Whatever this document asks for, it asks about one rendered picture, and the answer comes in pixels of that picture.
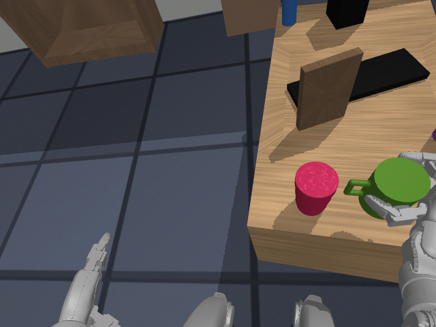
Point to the bookshelf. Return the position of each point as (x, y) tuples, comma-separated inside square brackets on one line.
[(61, 32)]

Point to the right robot arm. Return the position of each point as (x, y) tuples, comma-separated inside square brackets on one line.
[(417, 276)]

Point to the right robot hand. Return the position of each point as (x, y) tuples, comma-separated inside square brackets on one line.
[(405, 214)]

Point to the left robot hand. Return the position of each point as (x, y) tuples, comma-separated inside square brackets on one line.
[(79, 304)]

